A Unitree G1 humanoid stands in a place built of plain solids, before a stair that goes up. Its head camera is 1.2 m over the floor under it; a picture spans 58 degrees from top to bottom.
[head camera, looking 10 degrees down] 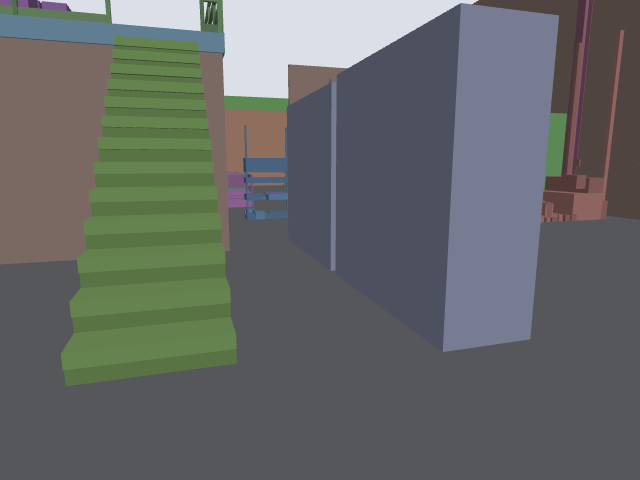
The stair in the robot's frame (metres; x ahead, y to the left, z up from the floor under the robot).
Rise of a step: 0.20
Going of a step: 0.27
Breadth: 0.93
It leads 17 degrees to the left of straight ahead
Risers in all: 14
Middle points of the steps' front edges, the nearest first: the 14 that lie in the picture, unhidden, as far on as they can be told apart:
2.31 0.94 0.20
2.56 1.02 0.41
2.82 1.10 0.61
3.08 1.18 0.81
3.34 1.26 1.01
3.60 1.34 1.22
3.85 1.42 1.42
4.11 1.50 1.62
4.37 1.58 1.83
4.63 1.66 2.03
4.89 1.74 2.23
5.14 1.83 2.43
5.40 1.91 2.64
5.66 1.99 2.84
